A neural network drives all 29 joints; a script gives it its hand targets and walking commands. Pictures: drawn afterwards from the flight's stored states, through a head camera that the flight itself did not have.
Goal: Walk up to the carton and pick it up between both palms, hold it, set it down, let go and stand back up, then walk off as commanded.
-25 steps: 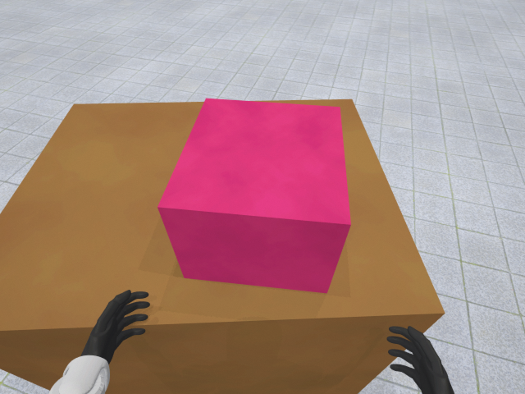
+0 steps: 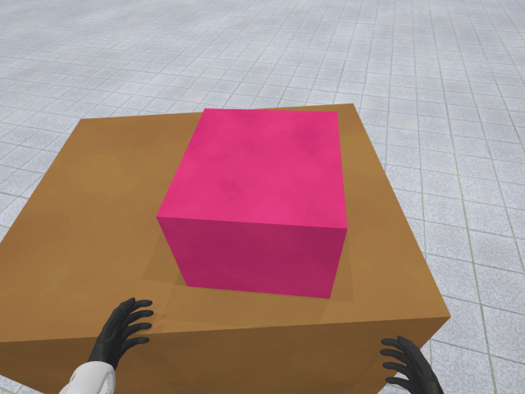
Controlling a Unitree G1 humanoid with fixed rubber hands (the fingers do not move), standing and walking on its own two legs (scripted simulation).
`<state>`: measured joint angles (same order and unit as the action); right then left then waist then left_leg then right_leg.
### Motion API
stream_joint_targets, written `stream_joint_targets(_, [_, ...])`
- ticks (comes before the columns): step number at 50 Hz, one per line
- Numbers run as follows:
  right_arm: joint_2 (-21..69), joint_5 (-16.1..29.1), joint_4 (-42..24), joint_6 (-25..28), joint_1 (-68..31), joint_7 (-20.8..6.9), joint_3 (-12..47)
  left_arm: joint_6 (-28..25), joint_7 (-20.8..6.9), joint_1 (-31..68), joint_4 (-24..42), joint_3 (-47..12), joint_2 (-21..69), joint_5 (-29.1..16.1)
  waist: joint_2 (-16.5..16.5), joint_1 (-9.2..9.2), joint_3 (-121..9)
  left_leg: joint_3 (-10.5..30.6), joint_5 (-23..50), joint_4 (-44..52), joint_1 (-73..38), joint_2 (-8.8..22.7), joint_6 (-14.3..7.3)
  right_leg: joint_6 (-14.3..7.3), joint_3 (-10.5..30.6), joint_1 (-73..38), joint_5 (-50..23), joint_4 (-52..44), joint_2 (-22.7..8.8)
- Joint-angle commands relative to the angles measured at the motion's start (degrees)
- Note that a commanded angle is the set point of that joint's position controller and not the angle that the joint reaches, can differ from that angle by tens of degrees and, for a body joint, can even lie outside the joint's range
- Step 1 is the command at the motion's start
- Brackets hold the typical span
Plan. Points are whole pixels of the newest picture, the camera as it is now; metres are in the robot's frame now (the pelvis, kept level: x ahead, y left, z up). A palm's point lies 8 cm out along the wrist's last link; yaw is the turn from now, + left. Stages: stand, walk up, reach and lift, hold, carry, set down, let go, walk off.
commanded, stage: let go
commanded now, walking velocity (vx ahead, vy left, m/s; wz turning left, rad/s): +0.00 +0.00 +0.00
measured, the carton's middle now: (263, 197) +0.48 +0.01 +0.03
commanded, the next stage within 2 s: stand in 0.10 s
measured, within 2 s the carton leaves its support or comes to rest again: neither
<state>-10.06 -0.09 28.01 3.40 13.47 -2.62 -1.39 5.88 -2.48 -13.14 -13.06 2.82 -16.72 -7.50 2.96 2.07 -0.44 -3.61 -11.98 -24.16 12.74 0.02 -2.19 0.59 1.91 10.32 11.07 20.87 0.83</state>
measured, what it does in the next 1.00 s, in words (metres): stands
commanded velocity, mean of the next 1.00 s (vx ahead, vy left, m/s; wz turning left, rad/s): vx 0.00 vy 0.00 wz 0.00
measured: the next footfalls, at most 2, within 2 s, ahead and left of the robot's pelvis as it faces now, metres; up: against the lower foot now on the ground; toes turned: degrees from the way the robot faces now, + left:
none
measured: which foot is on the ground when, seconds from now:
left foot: down 0.00-1.00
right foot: down 0.00-1.00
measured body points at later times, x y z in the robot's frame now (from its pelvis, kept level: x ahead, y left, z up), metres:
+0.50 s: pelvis +0.00 -0.01 +0.00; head +0.00 -0.03 +0.45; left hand +0.22 +0.24 -0.01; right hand +0.15 -0.27 -0.10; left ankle +0.01 +0.09 -0.74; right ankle +0.00 -0.13 -0.74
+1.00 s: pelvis +0.00 -0.01 +0.00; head +0.00 -0.04 +0.45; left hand +0.22 +0.24 -0.01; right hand +0.15 -0.28 -0.10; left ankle +0.01 +0.09 -0.74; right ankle +0.00 -0.13 -0.74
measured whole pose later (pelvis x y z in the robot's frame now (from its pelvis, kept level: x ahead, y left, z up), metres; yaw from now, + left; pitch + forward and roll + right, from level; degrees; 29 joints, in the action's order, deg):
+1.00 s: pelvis +0.00 -0.01 +0.00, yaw +1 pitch -2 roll +1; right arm -17.0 -2.6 34.5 2.0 13.9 -2.6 -1.4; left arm -2.5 -1.2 -12.8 -19.4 2.8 -17.2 -0.9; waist 1.6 2.1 0.1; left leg -3.6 -12.6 -24.3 10.2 -1.4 -1.8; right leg 0.0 1.9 11.0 15.8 28.4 -0.5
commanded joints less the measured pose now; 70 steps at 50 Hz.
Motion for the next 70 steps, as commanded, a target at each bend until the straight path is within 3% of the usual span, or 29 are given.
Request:
stream_joint_targets(1, [-10.04,-0.52,1.68,3.71,-5.55,-0.64,-4.37,7.47,-1.07,-0.35,-19.81,-4.09,5.16,5.58,-5.53,-4.39,4.52,0.55,-2.33,7.95,-9.67,1.28,4.55,-3.71,-7.18,0.13,5.81,-4.47,3.21])
stream_joint_targets(5, [-9.80,-0.75,2.01,3.97,-5.78,-0.44,-4.29,7.36,-1.20,0.00,-20.11,-4.31,5.32,5.68,-5.85,-4.22,4.81,0.55,-2.59,7.86,-9.56,1.26,4.43,-3.74,-6.91,0.08,5.98,-4.42,3.13])
stream_joint_targets(6, [-18.30,-3.66,4.34,2.32,-1.14,0.88,-5.31,-0.49,1.59,4.40,-7.46,3.82,-14.63,12.85,-9.53,-1.17,-5.89,4.52,10.88,2.16,-5.13,5.55,3.79,-1.30,0.72,-2.50,-6.80,6.20,-4.73])
stream_joint_targets(7, [-18.83,-4.11,5.19,1.93,-1.70,1.16,-5.56,-3.40,2.51,4.80,-6.90,4.47,-14.56,12.29,-10.33,-1.63,-8.41,4.07,10.28,1.23,-5.67,4.95,3.89,-1.06,1.64,-1.61,-7.21,6.83,-5.05])
stream_joint_targets(9, [-18.18,-4.48,5.08,0.97,-3.14,1.12,-5.12,-5.52,2.81,3.79,-7.42,3.62,-13.18,12.24,-8.01,-2.07,-3.18,4.22,-0.99,1.61,-2.17,4.06,2.79,-0.87,2.45,4.50,2.43,4.89,-4.83])
stream_joint_targets(11, [-17.79,-3.90,5.31,0.30,-3.68,0.55,-4.48,-6.31,2.68,4.34,-8.42,3.72,-13.50,12.14,-7.70,-1.91,1.43,5.55,-11.74,3.72,2.17,3.84,1.64,-1.00,2.74,7.29,9.95,3.19,-4.73])
stream_joint_targets(13, [-18.01,-3.53,6.14,0.06,-3.33,0.22,-4.20,-6.91,2.58,4.58,-8.73,3.97,-13.82,11.96,-8.40,-1.85,3.71,6.73,-15.98,4.98,4.44,4.28,0.85,-1.27,2.90,7.93,12.50,3.37,-4.67])
stream_joint_targets(21, [-19.58,-2.82,7.65,-0.08,-3.08,-0.23,-3.87,-8.47,2.81,4.17,-10.44,4.25,-14.10,11.09,-10.36,-2.07,-0.15,6.79,-6.58,2.45,1.01,4.66,-0.06,-2.19,3.87,6.08,8.10,3.42,-5.19])
stream_joint_targets(28, [-20.38,-2.59,8.11,-0.40,-2.67,-0.17,-3.93,-8.59,3.06,3.86,-11.08,4.26,-14.44,10.69,-10.92,-1.91,-0.32,6.64,-2.75,1.44,-0.78,4.85,-0.38,-2.52,4.10,6.15,6.56,2.86,-5.41])
stream_joint_targets(70, [-21.38,-1.99,7.81,-0.24,-3.36,0.40,-4.31,-8.66,3.05,3.72,-12.04,3.71,-14.26,10.03,-11.72,-1.91,-0.28,6.94,0.00,1.31,-1.93,6.06,-1.14,-3.17,3.70,5.36,3.96,2.95,-5.84])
